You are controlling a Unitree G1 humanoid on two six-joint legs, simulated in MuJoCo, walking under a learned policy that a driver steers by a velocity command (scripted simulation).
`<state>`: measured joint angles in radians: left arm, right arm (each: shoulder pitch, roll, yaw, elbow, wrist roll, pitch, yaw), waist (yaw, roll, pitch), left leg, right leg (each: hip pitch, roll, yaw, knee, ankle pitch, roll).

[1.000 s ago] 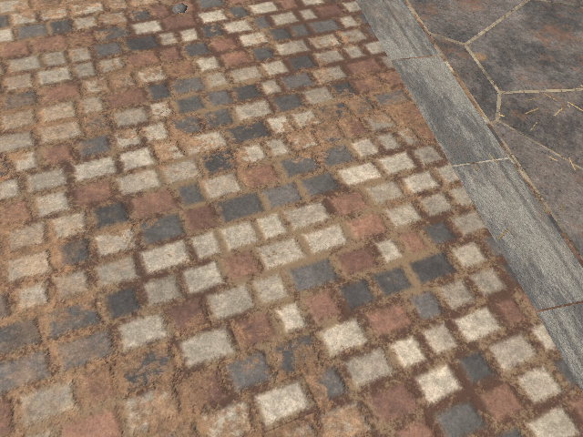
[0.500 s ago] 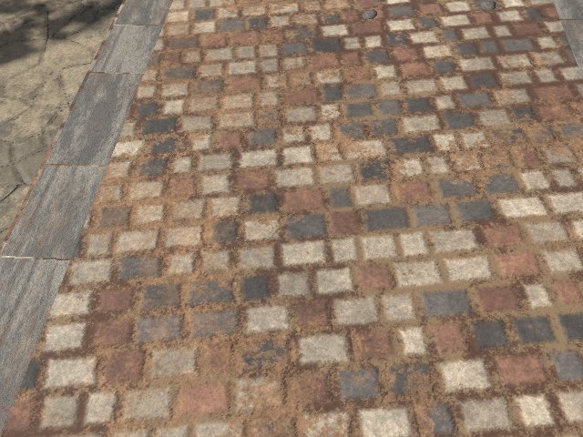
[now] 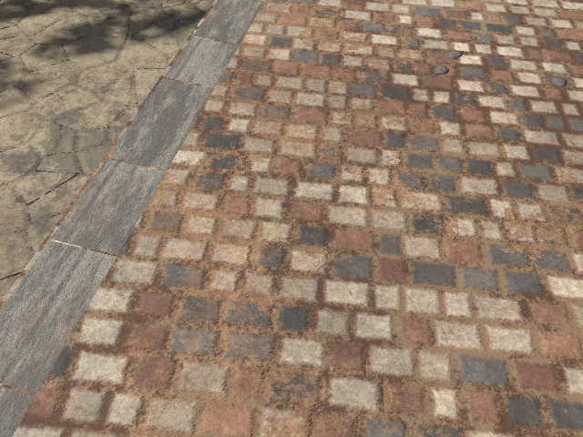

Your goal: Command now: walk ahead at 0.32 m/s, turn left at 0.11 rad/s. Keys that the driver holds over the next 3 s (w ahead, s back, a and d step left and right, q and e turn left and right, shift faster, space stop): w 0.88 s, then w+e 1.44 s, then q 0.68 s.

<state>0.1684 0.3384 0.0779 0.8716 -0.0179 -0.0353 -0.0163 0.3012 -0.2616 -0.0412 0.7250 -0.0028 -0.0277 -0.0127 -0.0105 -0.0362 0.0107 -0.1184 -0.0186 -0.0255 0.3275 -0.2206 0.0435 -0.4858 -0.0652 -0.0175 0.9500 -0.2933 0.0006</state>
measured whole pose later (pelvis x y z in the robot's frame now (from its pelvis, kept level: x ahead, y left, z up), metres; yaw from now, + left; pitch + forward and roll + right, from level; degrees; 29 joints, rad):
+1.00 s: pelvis +0.51 -0.03 -0.01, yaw -2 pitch +0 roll +1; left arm 0.26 0.31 0.04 0.87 -0.03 -0.07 -0.01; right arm 0.23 -0.26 -0.05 0.76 -0.01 -0.09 0.03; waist 0.00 -0.04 0.05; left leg -0.25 -0.05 0.09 0.39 -0.14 0.06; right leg -0.48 -0.07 0.05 1.15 -0.33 -0.03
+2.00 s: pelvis +1.08 -0.18 -0.01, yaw -35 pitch +1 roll +1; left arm 0.30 0.31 0.07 0.70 -0.03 -0.02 0.01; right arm 0.20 -0.26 -0.06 0.74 -0.01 -0.10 0.01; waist -0.01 -0.05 0.02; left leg -0.28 -0.02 0.05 0.44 -0.19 0.02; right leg -0.48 -0.01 0.07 1.18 -0.37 -0.01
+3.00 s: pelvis +1.35 -0.45 -0.01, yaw -34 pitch +3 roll -2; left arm 0.08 0.30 0.08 0.76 0.00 0.02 0.03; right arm 0.18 -0.30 -0.07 0.70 0.01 0.00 0.01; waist -0.02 -0.02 0.06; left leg -0.38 -0.03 -0.01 0.52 -0.19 0.06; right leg -0.48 0.01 0.01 1.12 -0.52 0.04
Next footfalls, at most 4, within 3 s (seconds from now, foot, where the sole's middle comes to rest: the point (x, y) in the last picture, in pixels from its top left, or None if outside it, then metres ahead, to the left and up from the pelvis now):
0.30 right None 0.25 -0.16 -0.79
0.82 left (262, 399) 0.60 0.05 -0.79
1.36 right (364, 304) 0.87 -0.22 -0.79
1.84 left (325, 211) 1.20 -0.13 -0.79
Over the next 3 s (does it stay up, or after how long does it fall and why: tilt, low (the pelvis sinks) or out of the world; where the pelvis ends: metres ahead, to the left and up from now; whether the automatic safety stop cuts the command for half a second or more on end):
stays up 1.35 -0.45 -0.01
